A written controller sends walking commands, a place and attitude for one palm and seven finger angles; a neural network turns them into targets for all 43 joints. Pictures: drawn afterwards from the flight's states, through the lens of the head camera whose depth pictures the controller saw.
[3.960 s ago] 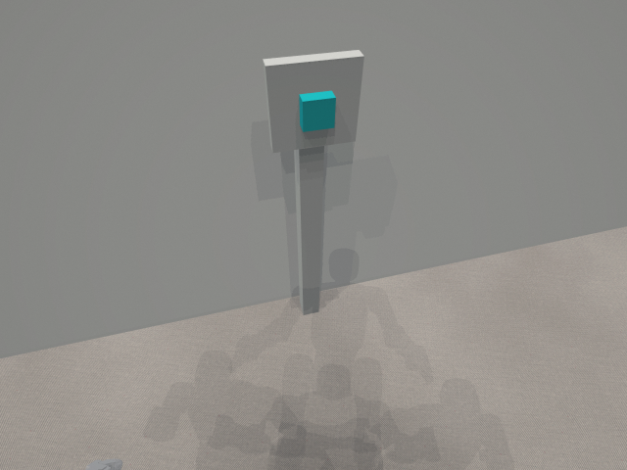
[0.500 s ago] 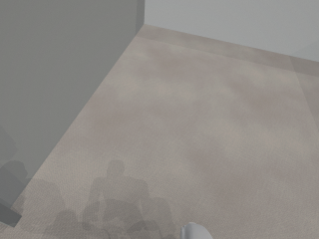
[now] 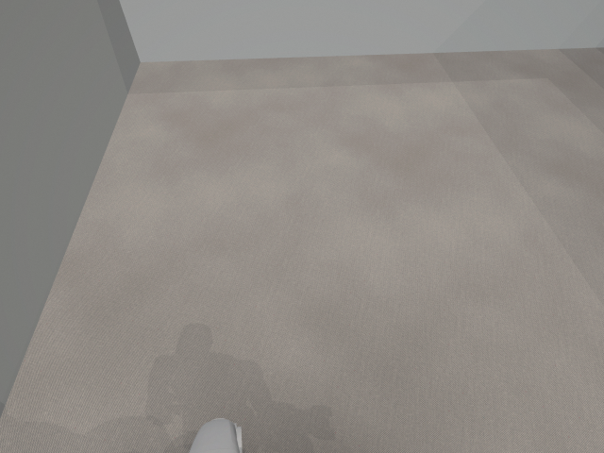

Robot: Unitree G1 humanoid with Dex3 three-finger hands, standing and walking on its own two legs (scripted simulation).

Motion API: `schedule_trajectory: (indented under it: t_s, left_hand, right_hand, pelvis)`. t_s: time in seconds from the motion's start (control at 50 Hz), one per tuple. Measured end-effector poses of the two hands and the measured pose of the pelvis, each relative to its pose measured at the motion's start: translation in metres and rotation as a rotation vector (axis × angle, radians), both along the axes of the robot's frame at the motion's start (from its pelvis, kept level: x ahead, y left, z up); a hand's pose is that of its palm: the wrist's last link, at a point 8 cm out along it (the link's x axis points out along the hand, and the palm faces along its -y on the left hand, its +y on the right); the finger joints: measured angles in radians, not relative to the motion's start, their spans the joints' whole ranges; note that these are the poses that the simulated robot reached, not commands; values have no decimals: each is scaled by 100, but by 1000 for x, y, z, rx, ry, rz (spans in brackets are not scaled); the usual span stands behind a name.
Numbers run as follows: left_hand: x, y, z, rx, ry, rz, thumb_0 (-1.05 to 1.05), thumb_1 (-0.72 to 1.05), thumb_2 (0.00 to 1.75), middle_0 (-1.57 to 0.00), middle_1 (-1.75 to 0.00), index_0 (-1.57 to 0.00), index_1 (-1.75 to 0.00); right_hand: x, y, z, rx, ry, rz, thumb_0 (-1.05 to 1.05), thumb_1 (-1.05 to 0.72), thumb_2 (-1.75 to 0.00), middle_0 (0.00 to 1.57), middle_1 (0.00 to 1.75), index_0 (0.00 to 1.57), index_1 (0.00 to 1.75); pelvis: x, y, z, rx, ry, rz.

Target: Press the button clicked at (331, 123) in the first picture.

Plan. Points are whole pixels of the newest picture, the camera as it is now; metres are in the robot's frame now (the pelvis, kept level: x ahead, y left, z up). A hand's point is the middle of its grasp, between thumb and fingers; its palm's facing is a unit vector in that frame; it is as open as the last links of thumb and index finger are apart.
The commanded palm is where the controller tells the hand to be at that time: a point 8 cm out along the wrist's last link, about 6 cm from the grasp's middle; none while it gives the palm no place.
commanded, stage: walk to a spot facing it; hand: left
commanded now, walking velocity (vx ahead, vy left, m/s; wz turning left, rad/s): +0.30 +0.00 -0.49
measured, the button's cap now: out of the picture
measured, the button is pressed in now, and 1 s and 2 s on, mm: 0 0 0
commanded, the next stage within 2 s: turn to face it in 0.72 s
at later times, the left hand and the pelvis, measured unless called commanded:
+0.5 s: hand (141, 406) +0.22 +0.27 -0.17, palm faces -0.16 -0.97 -0.18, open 7.4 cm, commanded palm none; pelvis +0.16 +0.08 +0.01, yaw -18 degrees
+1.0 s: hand (257, 294) +0.41 +0.10 -0.14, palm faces -0.55 -0.80 -0.24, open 7.4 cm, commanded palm none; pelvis +0.19 +0.02 +0.00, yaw -31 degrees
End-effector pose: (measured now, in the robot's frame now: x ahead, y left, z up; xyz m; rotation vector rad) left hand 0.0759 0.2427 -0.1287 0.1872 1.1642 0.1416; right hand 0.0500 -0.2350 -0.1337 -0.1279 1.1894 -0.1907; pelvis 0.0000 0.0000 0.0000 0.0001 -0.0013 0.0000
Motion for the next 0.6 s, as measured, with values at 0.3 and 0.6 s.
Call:
schedule_trajectory:
  t_s: [0.3, 0.6]
  left_hand:
    - [8, 54, -17, -27, 256, 83, 1, 91, 90, -20, -30, -20, -30]
    - [229, 59, -6, -11, 103, -268, 1, 91, 90, -19, -30, -19, -30]
  right_hand:
    - [228, 58, 36, -42, -299, 100, 1, -91, -90, 20, 29, 20, 30]
    - [87, 59, 26, -89, 39, -319, 0, -93, -90, 20, 30, 20, 30]
  pelvis:
    - [118, 56, -5, -19, 13, -153]
    - [171, 74, 9, -39, -5, -375]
